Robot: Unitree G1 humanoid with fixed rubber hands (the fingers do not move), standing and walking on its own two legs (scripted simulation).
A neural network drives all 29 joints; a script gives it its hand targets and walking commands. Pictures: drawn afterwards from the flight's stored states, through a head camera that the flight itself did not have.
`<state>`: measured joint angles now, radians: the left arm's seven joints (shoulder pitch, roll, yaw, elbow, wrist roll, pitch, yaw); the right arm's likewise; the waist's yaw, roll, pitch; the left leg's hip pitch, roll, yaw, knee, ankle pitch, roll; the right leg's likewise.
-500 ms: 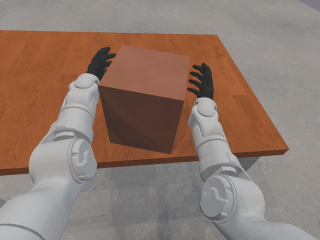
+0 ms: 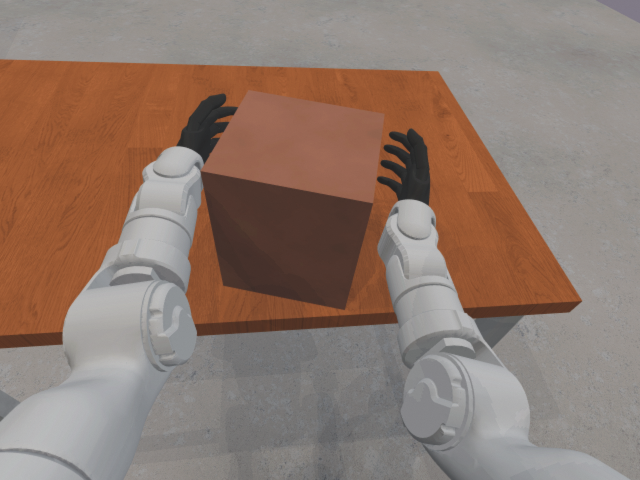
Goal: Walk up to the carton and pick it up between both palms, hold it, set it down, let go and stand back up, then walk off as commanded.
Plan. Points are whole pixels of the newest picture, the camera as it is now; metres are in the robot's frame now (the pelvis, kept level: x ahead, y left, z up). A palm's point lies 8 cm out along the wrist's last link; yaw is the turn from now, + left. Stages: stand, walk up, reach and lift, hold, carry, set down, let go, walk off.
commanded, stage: reach and lift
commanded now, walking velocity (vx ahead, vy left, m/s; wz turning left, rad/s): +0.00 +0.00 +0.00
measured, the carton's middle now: (298, 205) +0.43 -0.01 +0.11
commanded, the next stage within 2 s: none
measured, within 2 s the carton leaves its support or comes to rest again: leaves its support in 0.28 s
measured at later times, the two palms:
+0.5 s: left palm (199, 167) +0.43 +0.10 +0.18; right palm (424, 218) +0.36 -0.15 +0.15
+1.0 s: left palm (189, 166) +0.42 +0.11 +0.19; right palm (420, 207) +0.36 -0.15 +0.16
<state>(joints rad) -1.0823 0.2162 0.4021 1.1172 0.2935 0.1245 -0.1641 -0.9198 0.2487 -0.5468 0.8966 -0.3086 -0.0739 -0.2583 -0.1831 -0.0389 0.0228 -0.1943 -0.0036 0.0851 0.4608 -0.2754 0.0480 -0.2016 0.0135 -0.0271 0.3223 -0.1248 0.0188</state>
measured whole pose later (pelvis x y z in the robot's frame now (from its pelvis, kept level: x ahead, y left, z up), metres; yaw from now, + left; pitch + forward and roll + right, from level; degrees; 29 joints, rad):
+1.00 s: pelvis -0.03 -0.01 +0.00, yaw +0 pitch -2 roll -2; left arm -1.06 0.11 0.31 1.05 0.29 0.16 0.00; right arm -0.89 0.15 -0.50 0.96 -0.13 -0.10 -0.24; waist -0.10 -0.05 0.00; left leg -0.19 0.00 0.09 0.46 -0.23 0.05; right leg -0.18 0.02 -0.03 0.28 -0.06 0.01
